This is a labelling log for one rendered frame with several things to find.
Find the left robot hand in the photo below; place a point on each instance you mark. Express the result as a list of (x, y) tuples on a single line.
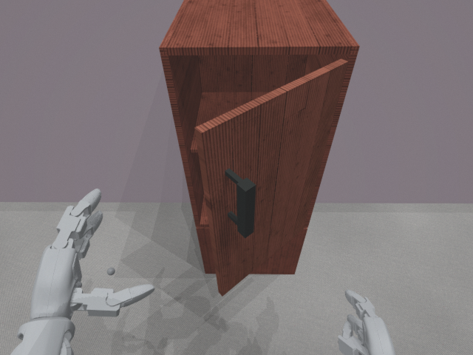
[(54, 293)]

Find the handle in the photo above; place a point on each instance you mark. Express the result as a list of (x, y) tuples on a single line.
[(246, 194)]

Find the robot left forearm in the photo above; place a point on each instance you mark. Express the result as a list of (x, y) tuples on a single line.
[(46, 336)]

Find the cupboard door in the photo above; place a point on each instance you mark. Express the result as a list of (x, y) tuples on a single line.
[(277, 141)]

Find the right robot hand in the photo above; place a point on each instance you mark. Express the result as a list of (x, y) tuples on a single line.
[(373, 335)]

